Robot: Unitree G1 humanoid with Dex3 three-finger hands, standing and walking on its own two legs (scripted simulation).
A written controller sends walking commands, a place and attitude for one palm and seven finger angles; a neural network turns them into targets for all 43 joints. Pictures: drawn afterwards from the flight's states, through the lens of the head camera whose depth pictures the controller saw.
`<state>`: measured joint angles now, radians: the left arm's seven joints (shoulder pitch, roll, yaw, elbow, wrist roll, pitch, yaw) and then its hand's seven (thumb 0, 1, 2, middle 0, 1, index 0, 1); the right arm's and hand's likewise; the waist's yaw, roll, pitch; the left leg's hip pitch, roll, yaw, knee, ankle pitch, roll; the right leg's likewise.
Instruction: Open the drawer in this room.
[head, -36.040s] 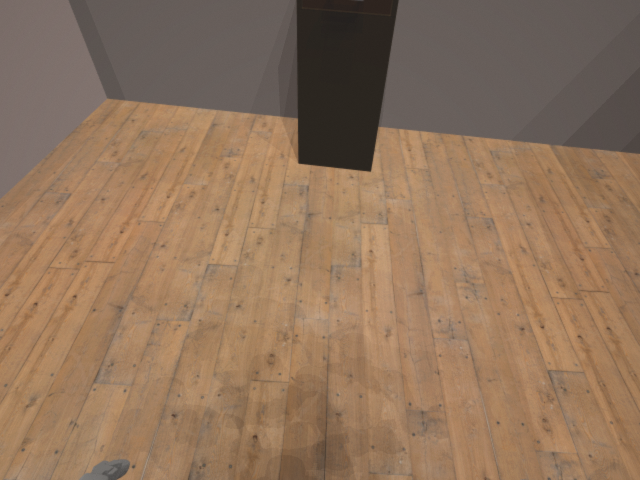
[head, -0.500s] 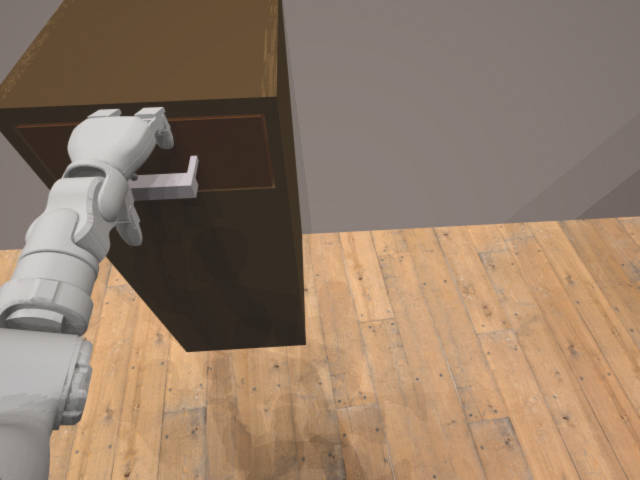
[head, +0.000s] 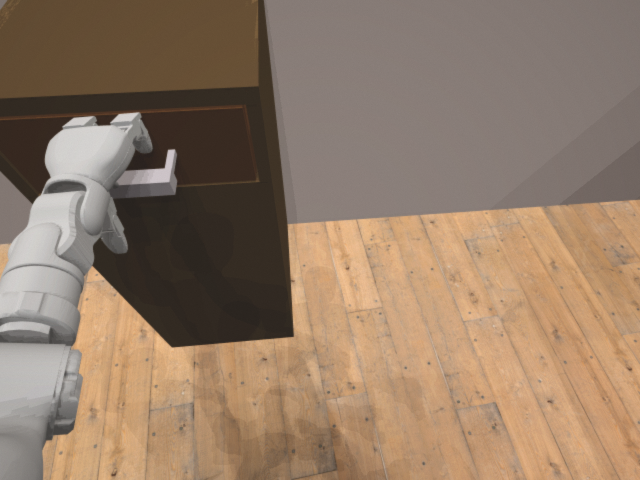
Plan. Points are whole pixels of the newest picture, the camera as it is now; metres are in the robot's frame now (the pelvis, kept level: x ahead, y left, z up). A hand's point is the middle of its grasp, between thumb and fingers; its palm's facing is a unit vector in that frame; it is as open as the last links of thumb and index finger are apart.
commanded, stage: lower the fingers behind the handle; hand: left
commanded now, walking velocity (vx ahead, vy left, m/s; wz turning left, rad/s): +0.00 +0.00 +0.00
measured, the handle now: (128, 171) +0.51 +0.26 +0.06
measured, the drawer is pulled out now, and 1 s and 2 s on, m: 0.00 0.00 0.00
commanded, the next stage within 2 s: close the thumb around the handle in 1.12 s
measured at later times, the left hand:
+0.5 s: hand (127, 205) +0.46 +0.25 +0.05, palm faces -0.02 -0.04 -1.00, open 13.8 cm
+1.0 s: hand (130, 209) +0.46 +0.25 +0.04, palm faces -0.05 -0.01 -1.00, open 13.8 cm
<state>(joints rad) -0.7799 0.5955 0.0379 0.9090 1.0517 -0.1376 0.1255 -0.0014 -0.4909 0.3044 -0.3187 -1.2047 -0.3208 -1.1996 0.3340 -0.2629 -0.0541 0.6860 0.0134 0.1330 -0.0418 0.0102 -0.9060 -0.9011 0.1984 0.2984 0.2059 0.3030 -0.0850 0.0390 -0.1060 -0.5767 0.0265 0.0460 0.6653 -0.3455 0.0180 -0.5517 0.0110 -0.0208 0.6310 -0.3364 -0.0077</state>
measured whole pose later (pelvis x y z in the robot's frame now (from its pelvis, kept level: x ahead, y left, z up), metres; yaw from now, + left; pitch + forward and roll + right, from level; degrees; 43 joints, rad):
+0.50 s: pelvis -0.01 +0.01 -0.01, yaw +0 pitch +17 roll -1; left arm -0.78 0.55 0.03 0.95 1.09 -0.13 0.22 0.00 -0.49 0.30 -0.31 -1.20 -0.32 -1.20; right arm 0.34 -0.26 -0.06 0.68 0.00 0.12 -0.03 0.01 -0.91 -0.90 0.20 0.30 0.21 0.30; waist -0.09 0.04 -0.12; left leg -0.67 0.02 0.05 0.74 -0.36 0.03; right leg -0.64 0.01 -0.02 0.69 -0.35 0.00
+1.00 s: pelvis -0.02 +0.00 -0.01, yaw +0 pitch +17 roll -1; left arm -0.82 0.57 0.02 1.04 1.09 -0.10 0.24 0.00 -0.49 0.30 -0.31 -1.20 -0.32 -1.20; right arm 0.37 -0.27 -0.06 0.71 0.00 0.10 -0.04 0.01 -0.91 -0.90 0.20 0.30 0.21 0.30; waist -0.12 0.04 -0.12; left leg -0.71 0.03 0.04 0.76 -0.36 0.03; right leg -0.68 0.01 -0.02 0.72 -0.34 0.00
